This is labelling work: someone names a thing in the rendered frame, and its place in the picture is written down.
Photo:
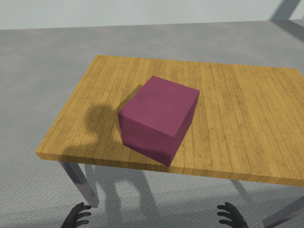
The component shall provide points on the carton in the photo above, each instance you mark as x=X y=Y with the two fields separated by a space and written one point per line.
x=156 y=119

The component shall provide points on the robot left hand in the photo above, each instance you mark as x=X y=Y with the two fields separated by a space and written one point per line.
x=73 y=216

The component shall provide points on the robot right hand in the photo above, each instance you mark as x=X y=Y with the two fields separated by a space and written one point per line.
x=236 y=219

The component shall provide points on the table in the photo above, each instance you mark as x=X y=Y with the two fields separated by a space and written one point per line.
x=248 y=124

